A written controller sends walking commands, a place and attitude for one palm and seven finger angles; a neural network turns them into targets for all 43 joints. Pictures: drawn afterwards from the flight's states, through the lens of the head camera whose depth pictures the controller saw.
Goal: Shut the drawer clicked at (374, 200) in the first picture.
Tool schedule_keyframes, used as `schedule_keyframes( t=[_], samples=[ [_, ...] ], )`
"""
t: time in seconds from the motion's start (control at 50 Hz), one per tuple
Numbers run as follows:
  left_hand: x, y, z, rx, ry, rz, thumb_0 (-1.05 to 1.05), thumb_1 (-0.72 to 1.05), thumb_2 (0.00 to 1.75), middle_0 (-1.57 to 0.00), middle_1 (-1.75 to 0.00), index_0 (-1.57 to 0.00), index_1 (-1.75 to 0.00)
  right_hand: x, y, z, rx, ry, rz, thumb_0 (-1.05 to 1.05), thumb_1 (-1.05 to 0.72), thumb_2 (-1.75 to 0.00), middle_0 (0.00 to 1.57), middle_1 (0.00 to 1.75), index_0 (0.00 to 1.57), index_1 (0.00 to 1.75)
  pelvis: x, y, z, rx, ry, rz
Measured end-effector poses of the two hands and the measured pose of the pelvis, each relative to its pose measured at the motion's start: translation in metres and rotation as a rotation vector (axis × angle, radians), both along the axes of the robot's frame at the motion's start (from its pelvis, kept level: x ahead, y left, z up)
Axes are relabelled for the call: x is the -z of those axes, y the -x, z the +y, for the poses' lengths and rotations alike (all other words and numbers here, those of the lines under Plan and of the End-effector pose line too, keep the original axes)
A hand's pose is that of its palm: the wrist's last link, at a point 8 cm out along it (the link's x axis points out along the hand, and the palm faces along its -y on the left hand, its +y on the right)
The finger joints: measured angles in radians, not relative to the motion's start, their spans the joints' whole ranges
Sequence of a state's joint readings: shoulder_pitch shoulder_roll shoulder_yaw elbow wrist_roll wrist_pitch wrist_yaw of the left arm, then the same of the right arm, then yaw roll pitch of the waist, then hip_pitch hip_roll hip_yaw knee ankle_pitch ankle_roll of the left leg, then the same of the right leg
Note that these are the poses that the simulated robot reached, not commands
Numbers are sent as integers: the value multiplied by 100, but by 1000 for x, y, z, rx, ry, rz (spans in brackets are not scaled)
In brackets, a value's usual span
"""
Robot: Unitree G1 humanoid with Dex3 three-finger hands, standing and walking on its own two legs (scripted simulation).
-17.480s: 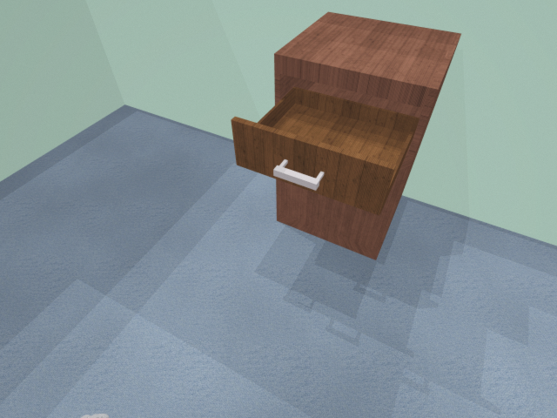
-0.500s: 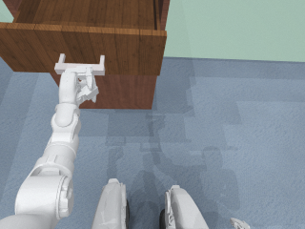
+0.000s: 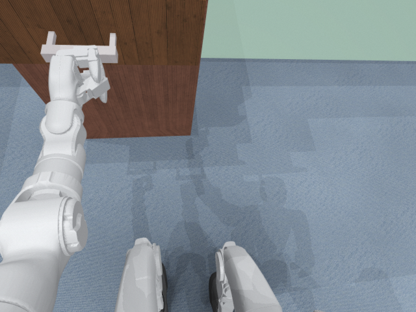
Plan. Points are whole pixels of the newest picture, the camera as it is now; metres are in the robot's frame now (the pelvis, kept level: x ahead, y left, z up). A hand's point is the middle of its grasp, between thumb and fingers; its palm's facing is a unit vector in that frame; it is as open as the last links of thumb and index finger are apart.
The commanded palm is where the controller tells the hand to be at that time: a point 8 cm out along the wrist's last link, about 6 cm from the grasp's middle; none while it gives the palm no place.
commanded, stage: push the drawer shut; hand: left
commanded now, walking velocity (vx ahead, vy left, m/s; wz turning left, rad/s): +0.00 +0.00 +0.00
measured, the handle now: (82, 45) +0.60 +0.21 +0.05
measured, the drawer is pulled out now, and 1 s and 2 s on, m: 0.11 0.01 0.00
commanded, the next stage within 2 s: pull the fist back off the drawer in 1.00 s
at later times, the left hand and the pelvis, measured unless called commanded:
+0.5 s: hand (105, 54) +0.58 +0.16 +0.05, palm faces +0.03 -1.00 -0.04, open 3.2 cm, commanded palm +0.59 +0.17 +0.05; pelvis +0.00 +0.00 -0.01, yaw -2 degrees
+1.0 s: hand (106, 35) +0.62 +0.16 +0.05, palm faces +0.04 -1.00 -0.05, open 3.4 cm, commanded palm +0.65 +0.15 +0.05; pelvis -0.01 +0.00 -0.03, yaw -3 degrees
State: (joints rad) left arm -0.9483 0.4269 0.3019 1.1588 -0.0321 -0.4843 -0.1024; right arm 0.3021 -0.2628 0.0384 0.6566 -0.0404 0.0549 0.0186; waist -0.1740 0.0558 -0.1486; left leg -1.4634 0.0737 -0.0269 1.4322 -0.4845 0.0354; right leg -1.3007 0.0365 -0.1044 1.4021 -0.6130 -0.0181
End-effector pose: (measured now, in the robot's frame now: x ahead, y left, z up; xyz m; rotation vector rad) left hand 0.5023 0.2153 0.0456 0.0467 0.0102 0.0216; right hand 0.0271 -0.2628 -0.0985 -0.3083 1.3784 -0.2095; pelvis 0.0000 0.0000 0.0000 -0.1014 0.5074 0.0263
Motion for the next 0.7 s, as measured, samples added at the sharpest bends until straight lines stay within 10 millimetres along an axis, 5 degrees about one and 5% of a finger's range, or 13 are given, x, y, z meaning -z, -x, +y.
schedule_keyframes(
  t=[0.7],
  samples=[
    [-6,-72,0,-19,4,11,6,79,95,-140,-160,-140,-160,-1,62,15,76,13,159,0,-90,-90,20,30,20,30,17,3,4,16,34,77]
  ],
)
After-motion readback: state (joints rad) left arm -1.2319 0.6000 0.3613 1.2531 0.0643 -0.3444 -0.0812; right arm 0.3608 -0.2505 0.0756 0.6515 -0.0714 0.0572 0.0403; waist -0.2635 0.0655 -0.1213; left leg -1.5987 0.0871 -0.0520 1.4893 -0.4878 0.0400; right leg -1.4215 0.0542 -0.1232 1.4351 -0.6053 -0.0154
